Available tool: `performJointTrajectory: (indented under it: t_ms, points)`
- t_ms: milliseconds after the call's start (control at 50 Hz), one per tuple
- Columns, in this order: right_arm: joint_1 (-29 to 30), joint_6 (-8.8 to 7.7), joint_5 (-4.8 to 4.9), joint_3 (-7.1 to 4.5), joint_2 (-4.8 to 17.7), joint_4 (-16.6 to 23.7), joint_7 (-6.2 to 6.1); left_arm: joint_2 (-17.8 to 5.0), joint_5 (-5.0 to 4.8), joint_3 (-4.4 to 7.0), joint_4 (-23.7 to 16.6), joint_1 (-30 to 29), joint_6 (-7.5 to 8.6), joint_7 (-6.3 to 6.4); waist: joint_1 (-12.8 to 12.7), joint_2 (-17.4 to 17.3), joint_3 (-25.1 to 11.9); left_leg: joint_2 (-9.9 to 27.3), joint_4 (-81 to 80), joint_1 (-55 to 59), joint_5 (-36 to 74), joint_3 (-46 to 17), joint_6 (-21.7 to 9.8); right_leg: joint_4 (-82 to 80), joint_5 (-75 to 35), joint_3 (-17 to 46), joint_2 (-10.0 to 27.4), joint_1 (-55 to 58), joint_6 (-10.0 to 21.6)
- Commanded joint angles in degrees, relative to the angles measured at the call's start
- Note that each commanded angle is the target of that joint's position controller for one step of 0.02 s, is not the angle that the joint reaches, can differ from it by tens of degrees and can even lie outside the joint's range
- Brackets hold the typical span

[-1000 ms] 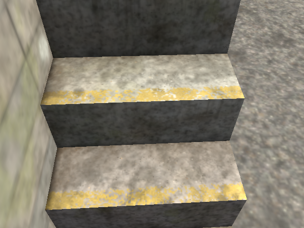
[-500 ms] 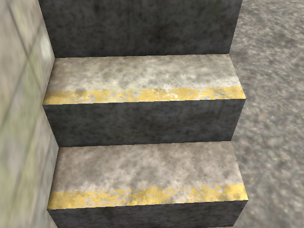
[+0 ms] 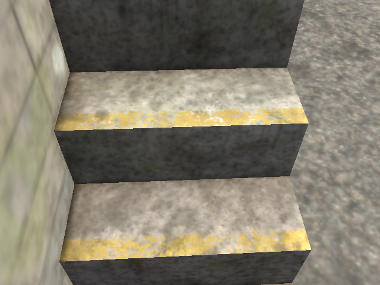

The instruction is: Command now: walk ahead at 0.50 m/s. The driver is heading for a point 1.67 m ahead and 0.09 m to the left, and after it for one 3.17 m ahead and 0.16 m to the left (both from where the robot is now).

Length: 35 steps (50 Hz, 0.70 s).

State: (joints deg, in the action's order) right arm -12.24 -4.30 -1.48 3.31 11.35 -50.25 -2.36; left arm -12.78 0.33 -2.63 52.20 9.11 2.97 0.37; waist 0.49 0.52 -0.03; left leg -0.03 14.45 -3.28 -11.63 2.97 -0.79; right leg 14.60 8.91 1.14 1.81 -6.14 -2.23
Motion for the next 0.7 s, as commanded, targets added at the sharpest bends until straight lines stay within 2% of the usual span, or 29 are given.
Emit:
performJointTrajectory:
  t_ms: [20,180,260,460,580,600,700]
  points:
    - [0.1,-0.68,0.02,-1.15,5.4,2.9,-0.14,-5.4,-0.02,1.10,-3.0,-1.2,0.68,0.13,0.0,-0.9,-2.0,7.1,-1.6,0.1,13.7,-4.7,-0.2,-0.4,-13.0,2.9,5.0,0.7,1.4]
    - [0.2,-0.67,0.02,-1.15,5.4,2.9,-0.14,-5.4,-0.02,1.10,-3.0,-1.2,0.68,0.13,0.0,-0.9,-2.0,7.1,-1.6,0.1,13.7,-4.8,-0.2,-0.3,-13.0,2.9,5.0,0.8,1.4]
    - [-2.0,-0.42,0.32,-1.52,5.9,1.7,-0.20,-6.0,0.06,1.43,-1.9,1.1,0.53,0.20,-0.2,-0.9,-1.8,7.1,0.1,0.0,16.7,-4.1,-0.1,1.4,-14.8,2.6,5.0,1.0,1.2]
    - [-4.8,0.55,0.61,-2.23,6.0,-0.4,-0.18,-6.1,-0.06,2.25,0.3,3.5,-0.53,0.19,-0.3,-0.7,0.0,7.3,1.4,-1.5,15.2,-4.0,0.0,2.5,-13.8,3.1,5.2,0.3,1.1]
    - [-6.8,1.01,0.53,-2.50,5.8,-1.6,-0.18,-6.1,-0.06,2.69,1.8,5.7,-1.24,0.22,-0.5,-0.7,1.2,7.2,1.4,-2.7,11.6,-4.2,-0.1,2.4,-10.6,3.3,5.1,-0.3,1.2]
    - [-5.9,1.11,0.91,-2.48,5.5,-1.6,0.00,-5.9,-0.20,2.69,1.9,4.6,-1.28,0.60,-1.0,-0.4,1.6,7.3,1.0,-3.5,11.7,-4.4,-0.2,2.0,-11.0,3.2,5.5,0.5,1.3]
    - [-7.2,1.70,0.95,-2.88,5.0,-2.1,-0.26,-6.4,-0.01,3.26,4.0,6.8,-1.75,0.84,-0.8,-1.5,2.1,6.7,1.0,-3.0,9.4,-4.1,0.2,2.2,-9.9,3.2,5.8,-0.9,1.2]
